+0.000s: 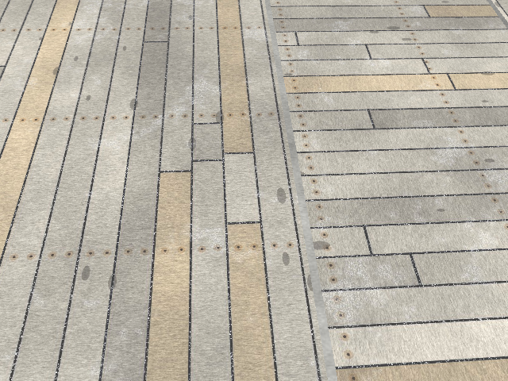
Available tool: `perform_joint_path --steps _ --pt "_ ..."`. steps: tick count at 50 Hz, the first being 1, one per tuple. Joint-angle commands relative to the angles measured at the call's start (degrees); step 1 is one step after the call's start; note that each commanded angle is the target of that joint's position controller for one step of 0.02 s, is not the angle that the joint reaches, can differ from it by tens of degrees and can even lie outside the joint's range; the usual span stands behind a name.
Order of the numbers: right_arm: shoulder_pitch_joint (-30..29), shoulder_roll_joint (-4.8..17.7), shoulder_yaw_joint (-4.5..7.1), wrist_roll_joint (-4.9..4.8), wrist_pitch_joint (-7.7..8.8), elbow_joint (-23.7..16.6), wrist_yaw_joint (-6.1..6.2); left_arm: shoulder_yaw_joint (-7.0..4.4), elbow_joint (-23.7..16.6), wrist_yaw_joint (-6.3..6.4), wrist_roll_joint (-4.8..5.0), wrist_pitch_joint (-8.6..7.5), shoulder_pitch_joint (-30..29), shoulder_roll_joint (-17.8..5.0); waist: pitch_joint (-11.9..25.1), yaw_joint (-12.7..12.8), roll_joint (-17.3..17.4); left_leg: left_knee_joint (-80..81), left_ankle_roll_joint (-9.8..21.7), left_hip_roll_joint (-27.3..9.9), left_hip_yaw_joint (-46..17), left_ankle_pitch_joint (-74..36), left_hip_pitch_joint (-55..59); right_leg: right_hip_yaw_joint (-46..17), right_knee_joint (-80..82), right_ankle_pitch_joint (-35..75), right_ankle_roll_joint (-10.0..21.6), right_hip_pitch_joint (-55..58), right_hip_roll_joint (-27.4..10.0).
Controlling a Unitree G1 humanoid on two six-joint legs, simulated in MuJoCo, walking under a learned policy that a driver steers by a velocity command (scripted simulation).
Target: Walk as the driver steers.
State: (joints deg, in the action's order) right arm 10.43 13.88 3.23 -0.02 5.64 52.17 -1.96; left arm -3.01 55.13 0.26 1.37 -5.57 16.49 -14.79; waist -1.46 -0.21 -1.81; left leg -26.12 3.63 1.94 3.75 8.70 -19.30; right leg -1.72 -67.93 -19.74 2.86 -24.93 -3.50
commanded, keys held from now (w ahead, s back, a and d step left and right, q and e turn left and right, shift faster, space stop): w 1.00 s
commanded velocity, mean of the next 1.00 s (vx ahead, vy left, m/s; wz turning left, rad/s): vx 0.50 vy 0.00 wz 0.00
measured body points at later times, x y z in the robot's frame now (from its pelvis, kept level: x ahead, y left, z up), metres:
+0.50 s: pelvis +0.28 -0.06 -0.01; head +0.31 -0.06 +0.44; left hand +0.46 +0.19 -0.12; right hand +0.26 -0.32 -0.16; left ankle +0.10 +0.08 -0.66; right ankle +0.38 -0.15 -0.74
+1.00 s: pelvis +0.55 -0.02 -0.01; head +0.58 -0.01 +0.43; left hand +0.50 +0.25 -0.16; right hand +0.76 -0.25 -0.11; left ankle +0.68 +0.09 -0.74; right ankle +0.38 -0.15 -0.73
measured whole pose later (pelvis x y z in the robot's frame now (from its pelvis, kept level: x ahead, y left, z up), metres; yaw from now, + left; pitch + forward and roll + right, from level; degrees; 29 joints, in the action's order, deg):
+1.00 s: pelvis +0.55 -0.02 -0.01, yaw +0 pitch +2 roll -2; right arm 0.1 13.1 3.2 -0.9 5.5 49.2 -2.0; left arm -4.0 59.1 0.6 0.9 -3.3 23.0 -14.6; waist -1.0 3.3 0.5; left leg -29.1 4.8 -1.6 2.1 3.1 -28.4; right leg 3.1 -21.9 -25.7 -0.7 3.3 -0.5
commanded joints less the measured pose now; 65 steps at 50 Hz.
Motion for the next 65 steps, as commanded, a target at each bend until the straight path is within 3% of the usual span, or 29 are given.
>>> perform_joint_path --steps 1,3,10,15,18,20,21,22,23,24,25,26,27,29,32,34,39,44,47,49,50,51,52,53,55,56,59,60,65 --pt "1.2 4.8 0.76 0.39 1.00 -1.4 -0.18 -1.32 -2.7 0.53 -0.39 0.56 3.2 -3.0 3.5 1.3 6.8 17.3 9.8 -14.8 -16.5 -4.2 8.0 -2.2 1.5 5.3 0.0 -8.1 -5.5" --pt "2.7 7.1 1.21 0.51 1.17 -0.5 0.47 -1.48 -3.6 0.84 -0.48 1.32 1.0 -2.7 1.5 1.8 6.6 19.1 10.4 -14.8 -14.0 -7.0 6.8 -1.8 5.2 9.0 -0.8 -10.9 -5.8" --pt "9.7 8.2 1.12 -0.31 0.31 2.0 2.18 -1.16 -7.9 -0.11 -0.83 0.66 -13.3 -1.5 -1.2 -2.2 5.2 20.0 7.7 -12.7 -8.0 -10.4 12.8 0.6 27.9 26.2 -2.2 -14.9 -3.7" --pt "14.5 8.4 1.37 -0.77 -0.76 4.6 2.44 -0.55 -10.7 -1.64 -0.24 0.09 -21.2 -1.7 -4.0 -4.7 4.8 17.4 7.6 -15.5 -7.8 -10.5 21.3 1.5 35.8 23.5 -1.3 -16.8 -2.0" --pt "14.1 9.2 1.92 -1.00 -1.52 5.2 2.78 -0.69 -11.7 -2.60 -0.07 -0.50 -21.1 -2.9 -3.4 -3.2 5.9 13.4 6.6 -17.5 -8.2 -17.1 25.1 2.0 38.5 17.6 0.7 -13.7 -0.8" --pt "11.5 10.1 2.17 -1.10 -1.94 4.6 2.84 -2.02 -9.8 -2.52 -0.27 -0.73 -13.3 -5.5 1.6 1.7 7.2 4.7 5.0 -16.0 -6.4 -34.3 24.4 4.9 40.0 15.6 2.8 -0.6 2.7" --pt "10.6 8.8 1.68 -0.90 -2.14 4.2 2.78 -3.49 -6.6 -2.14 -0.43 -0.69 -3.4 -8.3 7.5 6.1 6.2 -6.4 3.3 -12.8 -4.1 -37.6 20.1 5.2 40.0 17.1 4.6 13.3 3.5" --pt "11.2 6.9 0.72 0.18 -2.03 2.7 2.76 -4.70 -4.5 -1.51 -1.17 -0.53 7.5 -12.9 16.5 9.1 -1.0 -25.4 1.2 -8.9 -1.4 -20.2 6.8 -8.2 38.7 17.9 8.6 32.1 -8.0" --pt "18.5 -1.1 -1.47 -0.16 -0.68 3.0 1.99 -4.97 -3.2 -1.98 -1.12 -0.38 9.8 -15.3 23.4 4.8 -16.0 -43.7 -1.9 1.9 -4.1 21.0 -15.4 -35.7 46.4 6.2 17.3 49.3 -19.6" --pt "14.4 5.3 -0.06 -1.59 0.70 3.4 1.73 -3.37 -3.8 -1.95 -0.77 -0.49 8.5 -9.6 21.0 6.7 -9.8 -50.4 -0.6 -0.9 -11.4 23.8 -21.6 -37.7 49.9 0.9 14.9 47.3 -18.1" --pt "8.8 8.2 0.72 -2.72 1.52 1.4 1.58 -2.63 -4.8 -1.72 -0.70 -0.62 3.3 -7.4 13.0 5.9 -7.2 -50.9 0.4 -3.8 -10.1 18.7 -24.7 -29.1 50.9 4.0 12.3 39.7 -16.4" --pt "5.7 8.1 0.79 -2.52 1.67 0.9 1.99 -2.08 -5.8 -1.74 -0.96 -0.64 -1.5 -6.3 8.6 4.1 -1.7 -48.3 0.4 -6.8 -8.5 13.4 -22.3 -22.4 52.5 10.6 11.1 30.9 -14.4" --pt "4.8 7.3 1.17 -1.56 1.34 0.7 2.31 -1.72 -6.0 -1.91 -1.55 -0.73 -4.1 -5.1 5.4 2.3 -0.1 -45.3 0.1 -8.5 -8.0 10.0 -20.0 -18.3 54.5 14.5 10.9 23.8 -12.9" --pt "7.4 4.9 1.24 -1.23 -0.13 1.2 2.37 -1.35 -5.3 -2.17 -1.98 -1.02 -4.8 -3.9 4.6 -0.5 -1.9 -41.2 -0.4 -10.5 -8.4 7.8 -14.6 -13.6 57.5 17.6 11.0 17.7 -10.9" --pt "4.8 3.8 1.30 -0.90 -1.54 0.3 2.76 -1.84 -4.0 -1.44 -1.75 -1.23 -2.7 -6.3 1.4 -1.0 -2.1 -34.7 -1.7 -11.3 -7.4 3.5 -17.2 -9.1 60.9 19.9 11.8 14.6 -10.4" --pt "0.2 4.3 1.49 -0.30 -1.50 -1.2 2.69 -1.98 -3.1 -0.75 -1.59 -0.92 -0.6 -6.7 0.0 0.1 -0.6 -27.8 -2.9 -11.4 -7.2 -2.6 -20.7 -7.0 61.8 20.6 11.2 16.0 -9.7" --pt "-9.0 2.8 0.92 -0.60 -0.98 -3.6 1.84 -1.89 -1.3 -0.03 -0.93 -0.38 3.7 -7.1 -1.5 2.8 -1.4 -12.2 -3.0 -8.6 -4.5 -14.6 -18.8 -1.6 62.1 20.6 8.4 18.1 -7.1" --pt "-15.9 3.2 0.41 -1.21 -0.43 -6.4 0.41 -2.28 1.4 0.21 -0.42 0.66 7.6 -7.7 -3.8 4.5 -1.8 -5.2 -1.7 -7.3 -4.3 -11.3 -20.3 -1.8 58.9 21.2 8.0 26.6 -10.6" --pt "-13.5 5.2 0.99 -1.32 0.15 -6.6 -0.29 -2.84 1.7 0.55 -0.21 1.40 6.2 -8.9 -2.1 1.9 -3.1 -3.0 0.5 -5.6 -3.2 -5.2 -14.4 -2.0 54.0 30.7 6.6 29.8 -12.2" --pt "0.0 8.9 3.13 -0.99 0.26 -2.5 0.07 -2.49 1.2 0.59 -0.26 1.94 4.1 -8.1 6.0 -4.9 -3.0 -1.8 3.1 -2.0 -0.2 -5.1 5.1 1.4 38.7 46.0 4.2 26.3 -8.2" --pt "11.0 13.2 4.50 -0.30 0.22 0.0 0.61 -1.55 -0.2 0.62 -1.11 1.98 4.1 -6.3 14.4 -8.5 2.6 -3.3 6.7 -10.8 -10.3 -6.0 23.1 4.1 21.3 33.7 2.0 14.8 -4.6" --pt "15.7 17.6 5.37 -0.16 -0.07 1.5 0.46 0.75 -0.6 -0.09 -1.28 0.72 11.1 1.6 22.0 -5.1 18.1 3.3 16.2 -24.0 -37.9 5.1 42.7 3.5 0.4 -2.9 -1.9 -8.6 6.4" --pt "14.9 12.0 3.70 -0.65 -0.07 1.2 0.43 -0.27 0.0 -0.39 -0.03 -0.76 8.1 -3.3 22.3 -6.6 14.8 8.6 15.4 -23.9 -44.7 11.4 42.5 -4.8 -7.7 -12.9 -1.0 -15.7 5.1" --pt "9.5 9.4 2.85 -0.78 0.16 0.1 0.62 -1.22 -1.7 -0.56 1.33 -1.68 2.7 -6.9 13.9 -6.0 12.2 9.2 12.5 -22.1 -36.2 9.9 35.5 -4.5 -9.4 -9.1 0.3 -20.0 2.0" --pt "1.6 5.8 1.63 0.15 0.36 -1.5 0.44 -1.69 -2.6 0.24 0.31 -1.54 -2.5 -6.7 5.4 -2.6 4.1 12.5 9.7 -17.8 -24.0 0.0 19.2 -2.1 -3.2 0.1 0.6 -15.8 -3.0" --pt "1.1 4.5 1.11 0.84 0.71 -1.2 0.16 -1.99 -2.4 0.37 -0.28 -0.91 -1.5 -6.1 4.5 -0.8 6.1 13.0 8.7 -16.2 -20.0 -8.1 14.1 -2.7 -0.9 2.0 0.8 -11.3 -4.5" --pt "2.2 5.2 1.27 0.47 0.89 0.0 0.48 -2.00 -2.1 0.65 -0.22 1.15 -0.2 -3.4 3.1 1.1 5.1 17.8 9.5 -14.6 -15.9 -5.1 9.8 -2.0 4.3 5.5 0.1 -9.7 -5.4" --pt "2.8 7.6 1.73 0.46 0.97 0.3 0.87 -1.80 -2.8 0.67 -0.31 1.47 -1.6 -2.7 1.8 1.4 6.3 18.9 10.7 -16.0 -15.8 -6.7 8.9 -1.9 7.1 7.2 -0.8 -11.5 -5.8" --pt "7.3 7.8 1.62 -0.07 0.39 1.8 2.19 -1.84 -5.6 0.12 -0.95 1.14 -11.4 -2.6 -0.7 -1.1 4.7 20.1 8.2 -13.4 -9.6 -10.2 11.9 -0.5 23.4 21.9 -2.4 -15.3 -4.7"
Velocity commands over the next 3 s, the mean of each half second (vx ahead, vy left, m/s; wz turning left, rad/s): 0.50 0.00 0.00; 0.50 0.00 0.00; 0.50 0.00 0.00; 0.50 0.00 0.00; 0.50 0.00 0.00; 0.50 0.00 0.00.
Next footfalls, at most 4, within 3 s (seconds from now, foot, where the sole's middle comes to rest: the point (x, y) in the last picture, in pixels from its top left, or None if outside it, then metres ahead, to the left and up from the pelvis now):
0.42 right None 0.41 -0.15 -0.77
1.00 left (223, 293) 0.72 0.09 -0.77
1.56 right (300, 207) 1.04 -0.15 -0.77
2.12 left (229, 139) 1.35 0.10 -0.77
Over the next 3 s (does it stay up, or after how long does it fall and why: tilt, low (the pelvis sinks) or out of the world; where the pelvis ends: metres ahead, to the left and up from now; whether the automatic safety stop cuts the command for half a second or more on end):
stays up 1.66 -0.06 0.01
